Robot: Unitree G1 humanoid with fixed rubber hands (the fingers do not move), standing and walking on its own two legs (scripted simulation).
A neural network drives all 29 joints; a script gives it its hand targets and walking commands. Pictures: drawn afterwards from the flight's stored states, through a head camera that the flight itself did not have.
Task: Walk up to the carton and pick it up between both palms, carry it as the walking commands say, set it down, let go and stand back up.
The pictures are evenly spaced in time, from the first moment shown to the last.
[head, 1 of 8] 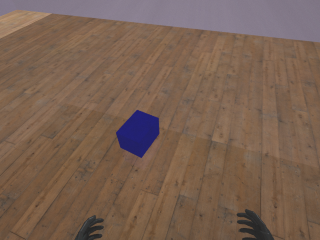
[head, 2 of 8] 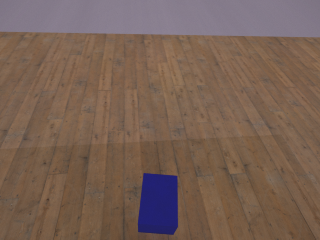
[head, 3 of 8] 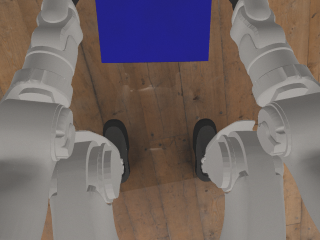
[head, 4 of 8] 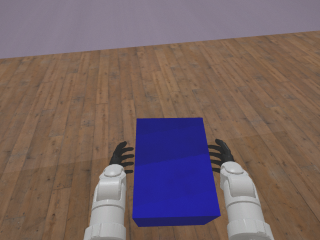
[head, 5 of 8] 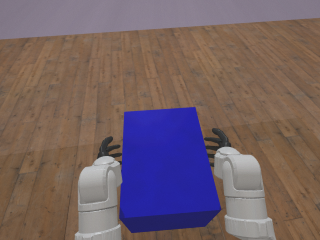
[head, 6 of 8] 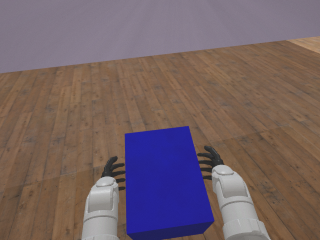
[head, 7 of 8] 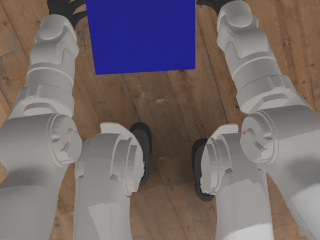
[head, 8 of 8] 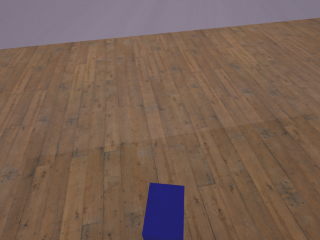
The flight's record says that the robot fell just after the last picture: no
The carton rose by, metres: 0.68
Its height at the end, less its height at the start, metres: +0.00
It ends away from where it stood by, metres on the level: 1.16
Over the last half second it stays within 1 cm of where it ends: yes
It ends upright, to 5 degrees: yes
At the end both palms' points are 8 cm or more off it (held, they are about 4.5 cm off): yes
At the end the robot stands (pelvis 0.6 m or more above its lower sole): yes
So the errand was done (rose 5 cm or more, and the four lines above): yes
